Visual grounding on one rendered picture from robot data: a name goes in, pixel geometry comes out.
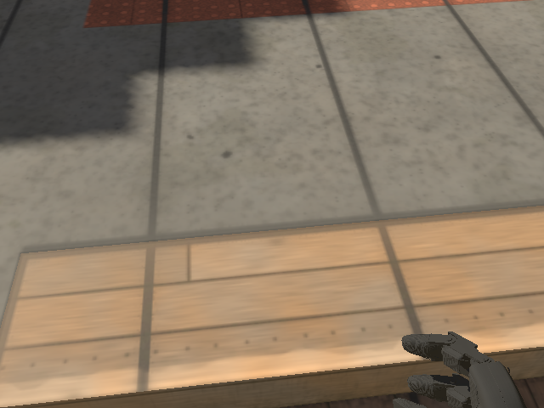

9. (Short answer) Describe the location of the right robot hand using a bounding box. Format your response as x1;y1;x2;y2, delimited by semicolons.
393;331;527;408

